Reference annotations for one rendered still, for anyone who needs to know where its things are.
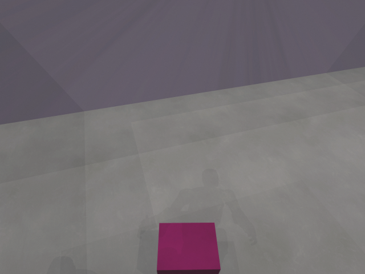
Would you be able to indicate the carton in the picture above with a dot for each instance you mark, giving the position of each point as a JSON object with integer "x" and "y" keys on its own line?
{"x": 187, "y": 248}

